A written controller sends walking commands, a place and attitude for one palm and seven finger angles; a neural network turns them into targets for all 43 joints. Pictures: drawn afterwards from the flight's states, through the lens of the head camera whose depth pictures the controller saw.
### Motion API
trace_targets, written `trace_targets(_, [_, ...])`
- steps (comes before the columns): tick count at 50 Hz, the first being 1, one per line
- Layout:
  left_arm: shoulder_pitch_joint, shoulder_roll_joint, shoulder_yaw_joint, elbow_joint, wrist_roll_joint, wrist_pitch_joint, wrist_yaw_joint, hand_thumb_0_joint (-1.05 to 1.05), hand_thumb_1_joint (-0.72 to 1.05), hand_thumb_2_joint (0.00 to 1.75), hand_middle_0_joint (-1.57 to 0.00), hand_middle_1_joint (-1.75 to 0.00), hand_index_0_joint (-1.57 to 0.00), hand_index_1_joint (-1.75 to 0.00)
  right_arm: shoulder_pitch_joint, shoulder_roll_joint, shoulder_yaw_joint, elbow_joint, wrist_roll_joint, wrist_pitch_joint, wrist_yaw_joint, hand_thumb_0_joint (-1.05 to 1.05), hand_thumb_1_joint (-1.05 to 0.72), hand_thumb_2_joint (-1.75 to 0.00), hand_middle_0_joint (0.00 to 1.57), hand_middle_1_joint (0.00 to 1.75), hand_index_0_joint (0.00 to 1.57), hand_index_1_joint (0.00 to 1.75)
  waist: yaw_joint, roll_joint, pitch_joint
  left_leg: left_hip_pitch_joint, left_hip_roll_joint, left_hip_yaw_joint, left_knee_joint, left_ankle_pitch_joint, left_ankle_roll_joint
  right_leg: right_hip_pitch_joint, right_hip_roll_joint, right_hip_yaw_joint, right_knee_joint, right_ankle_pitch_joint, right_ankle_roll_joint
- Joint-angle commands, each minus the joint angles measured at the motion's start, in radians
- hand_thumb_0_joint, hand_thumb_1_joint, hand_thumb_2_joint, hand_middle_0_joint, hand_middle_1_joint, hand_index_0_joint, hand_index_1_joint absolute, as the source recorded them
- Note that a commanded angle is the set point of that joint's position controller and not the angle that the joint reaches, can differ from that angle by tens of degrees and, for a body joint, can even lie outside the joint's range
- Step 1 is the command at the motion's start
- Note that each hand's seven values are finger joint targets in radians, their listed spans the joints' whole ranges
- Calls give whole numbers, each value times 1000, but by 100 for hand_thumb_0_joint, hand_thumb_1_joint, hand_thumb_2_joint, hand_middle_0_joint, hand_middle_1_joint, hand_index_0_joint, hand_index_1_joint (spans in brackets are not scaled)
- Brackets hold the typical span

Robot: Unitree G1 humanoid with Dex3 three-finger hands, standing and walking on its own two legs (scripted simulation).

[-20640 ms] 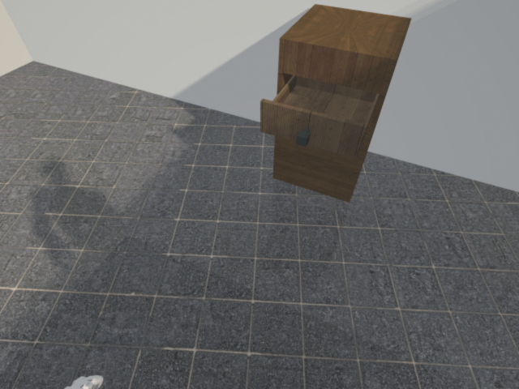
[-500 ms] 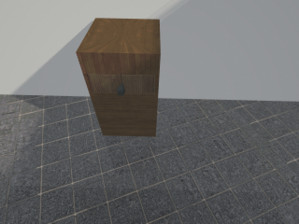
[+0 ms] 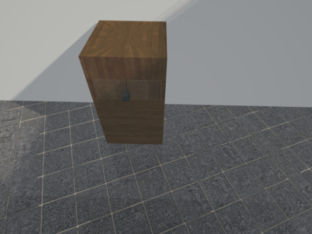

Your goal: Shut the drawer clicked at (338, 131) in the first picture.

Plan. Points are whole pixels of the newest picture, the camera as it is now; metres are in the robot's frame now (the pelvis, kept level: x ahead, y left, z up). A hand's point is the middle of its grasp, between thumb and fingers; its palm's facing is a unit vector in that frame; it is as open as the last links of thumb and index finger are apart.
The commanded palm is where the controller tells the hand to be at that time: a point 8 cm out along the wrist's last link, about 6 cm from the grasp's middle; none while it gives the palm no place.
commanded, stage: look to check the result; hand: left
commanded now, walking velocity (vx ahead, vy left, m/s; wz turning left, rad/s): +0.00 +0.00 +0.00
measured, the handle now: (126, 94) +0.84 +0.21 -0.23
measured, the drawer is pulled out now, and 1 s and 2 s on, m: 0.00 0.00 0.00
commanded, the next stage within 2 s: stand and wait in 0.18 s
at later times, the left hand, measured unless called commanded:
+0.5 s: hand out of the picture -0.01 +0.14 -0.18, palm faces +0.04 -0.99 -0.16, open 7.3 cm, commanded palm none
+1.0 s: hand out of the picture +0.00 +0.13 -0.18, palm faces +0.05 -0.98 -0.17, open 7.3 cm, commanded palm none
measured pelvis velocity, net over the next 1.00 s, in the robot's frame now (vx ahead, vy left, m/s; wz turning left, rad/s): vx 0.02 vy -0.02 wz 0.00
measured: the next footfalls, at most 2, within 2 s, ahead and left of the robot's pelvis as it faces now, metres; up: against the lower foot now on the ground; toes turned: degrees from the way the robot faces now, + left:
none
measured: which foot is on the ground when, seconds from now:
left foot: down 0.00-1.00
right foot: down 0.00-1.00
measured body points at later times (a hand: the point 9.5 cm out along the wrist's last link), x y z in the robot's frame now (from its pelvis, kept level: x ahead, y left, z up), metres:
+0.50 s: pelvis +0.01 -0.01 +0.00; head +0.02 -0.01 +0.45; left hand -0.01 +0.20 -0.16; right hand -0.03 -0.20 -0.17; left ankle -0.02 +0.10 -0.74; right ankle +0.00 -0.09 -0.74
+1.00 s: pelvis +0.02 -0.02 +0.00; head +0.03 -0.02 +0.45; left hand -0.01 +0.19 -0.16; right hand -0.02 -0.21 -0.17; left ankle -0.02 +0.10 -0.74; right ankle +0.00 -0.09 -0.74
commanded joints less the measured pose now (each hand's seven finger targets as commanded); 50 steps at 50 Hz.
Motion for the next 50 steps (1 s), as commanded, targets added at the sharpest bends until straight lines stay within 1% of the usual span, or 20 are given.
trace_targets(1, [89, 80, 15, -14, -4, -8, 5, 0, 90, 90, -20, -30, -20, -30, 110, -71, -15, 2, 3, -5, -7, 0, -90, -90, 20, 30, 20, 30, -2, 0, 97, -37, 107, -100, -74, 96, 23, -57, -123, 120, -85, 76, -8])
trace_targets(2, [88, 80, 15, -16, -3, -9, 5, 0, 90, 90, -20, -30, -20, -30, 109, -73, -16, 2, 3, -6, -7, 0, -90, -90, 20, 30, 20, 30, -3, -8, 93, -36, 106, -101, -72, 99, 23, -55, -123, 121, -86, 80, -8])
trace_targets(5, [88, 83, 15, -15, -4, -9, 6, 0, 90, 90, -20, -30, -20, -30, 107, -72, -16, 1, 4, -6, -8, 0, -90, -90, 20, 30, 20, 30, -3, 4, 82, -31, 107, -99, -67, 108, 23, -45, -124, 123, -84, 94, -8])
trace_targets(8, [94, 81, 15, -16, -3, -11, 7, 0, 90, 90, -20, -30, -20, -30, 107, -77, -16, 1, 5, -6, -9, 0, -90, -90, 20, 30, 20, 30, -3, -16, 75, -26, 108, -98, -61, 131, 22, -38, -123, 121, -79, 121, -8])
trace_targets(10, [95, 79, 16, -14, -4, -11, 7, 0, 90, 90, -20, -30, -20, -30, 101, -74, -16, 4, 4, -9, -10, 0, -90, -90, 20, 30, 20, 30, -2, 6, 67, -15, 108, -95, -61, 150, 22, -31, -127, 120, -75, 146, -8])
trace_targets(13, [92, 80, 16, -14, -3, -9, 8, 0, 90, 90, -20, -30, -20, -30, 101, -77, -16, 3, 5, -7, -11, 0, -90, -90, 20, 30, 20, 30, -2, 14, 82, -20, 111, -97, -62, 147, 21, -40, -122, 118, -73, 132, -8])
trace_targets(15, [91, 80, 16, -13, -4, -9, 7, 0, 90, 90, -20, -30, -20, -30, 104, -75, -15, 6, 4, -8, -11, 0, -90, -90, 20, 30, 20, 30, -2, -4, 83, -21, 111, -97, -68, 139, 21, -36, -124, 115, -76, 124, -8])
trace_targets(18, [93, 81, 17, -15, -3, -10, 8, 0, 90, 90, -20, -30, -20, -30, 104, -78, -16, 6, 5, -8, -11, 0, -90, -90, 20, 30, 20, 30, -3, -1, 70, -13, 110, -98, -62, 156, 21, -29, -123, 119, -74, 143, -8])
trace_targets(21, [91, 81, 17, -14, -5, -10, 8, 0, 90, 90, -20, -30, -20, -30, 101, -76, -15, 8, 4, -8, -12, 0, -90, -90, 20, 30, 20, 30, -1, 9, 79, -13, 111, -91, -65, 150, 20, -30, -126, 117, -76, 146, -8])
trace_targets(23, [89, 83, 18, -17, -4, -10, 9, 0, 90, 90, -20, -30, -20, -30, 105, -79, -15, 7, 5, -7, -12, 0, -90, -90, 20, 30, 20, 30, -3, 2, 78, -15, 112, -93, -63, 155, 19, -27, -123, 117, -74, 148, -8])
trace_targets(24, [86, 83, 17, -17, -4, -9, 8, 0, 90, 90, -20, -30, -20, -30, 103, -77, -14, 7, 4, -8, -12, 0, -90, -90, 20, 30, 20, 30, -2, 9, 89, -19, 111, -96, -67, 150, 20, -32, -123, 118, -74, 139, -9])
trace_targets(28, [88, 83, 18, -16, -4, -9, 8, 0, 90, 90, -20, -30, -20, -30, 102, -78, -15, 6, 5, -8, -12, 0, -90, -90, 20, 30, 20, 30, -1, -2, 83, -13, 112, -95, -64, 157, 20, -31, -123, 117, -72, 146, -8])
trace_targets(30, [90, 85, 17, -17, -4, -11, 8, 0, 90, 90, -20, -30, -20, -30, 103, -78, -15, 9, 5, -8, -12, 0, -90, -90, 20, 30, 20, 30, -2, -14, 74, -11, 111, -91, -62, 157, 20, -20, -126, 121, -76, 163, -8])
trace_targets(35, [87, 88, 19, -20, -5, -11, 9, 0, 90, 90, -20, -30, -20, -30, 100, -79, -15, 10, 4, -9, -13, 0, -90, -90, 20, 30, 20, 30, -2, 5, 65, 1, 111, -90, -60, 174, 18, -16, -126, 120, -71, 180, -10])
trace_targets(38, [90, 89, 20, -19, -5, -13, 10, 0, 90, 90, -20, -30, -20, -30, 100, -79, -16, 10, 6, -9, -14, 0, -90, -90, 20, 30, 20, 30, -2, -4, 59, 4, 111, -87, -55, 186, 17, -8, -128, 118, -69, 209, -9])
trace_targets(39, [92, 89, 19, -18, -5, -13, 10, 0, 90, 90, -20, -30, -20, -30, 99, -78, -15, 10, 5, -8, -14, 0, -90, -90, 20, 30, 20, 30, -2, 0, 70, 2, 111, -86, -56, 180, 16, -13, -129, 120, -71, 212, -8])
trace_targets(40, [87, 90, 20, -19, -5, -13, 10, 0, 90, 90, -20, -30, -20, -30, 104, -80, -15, 10, 5, -8, -14, 0, -90, -90, 20, 30, 20, 30, -5, -5, 65, 3, 113, -86, -59, 180, 15, -8, -127, 120, -71, 210, -9])
trace_targets(41, [89, 90, 20, -18, -6, -12, 9, 0, 90, 90, -20, -30, -20, -30, 100, -80, -14, 12, 5, -8, -14, 0, -90, -90, 20, 30, 20, 30, -2, 0, 73, 0, 112, -84, -60, 176, 15, -10, -128, 119, -72, 209, -9])
trace_targets(43, [92, 88, 18, -18, -4, -12, 10, 0, 90, 90, -20, -30, -20, -30, 102, -79, -15, 11, 6, -5, -14, 0, -90, -90, 20, 30, 20, 30, -3, -10, 84, -6, 111, -86, -57, 165, 14, -17, -125, 119, -75, 196, -8])
trace_targets(50, [92, 90, 19, -19, -5, -12, 9, 0, 90, 90, -20, -30, -20, -30, 101, -79, -14, 13, 4, -5, -13, 0, -90, -90, 20, 30, 20, 30, -2, 3, 83, -8, 108, -85, -60, 150, 13, -13, -127, 126, -84, 182, -9])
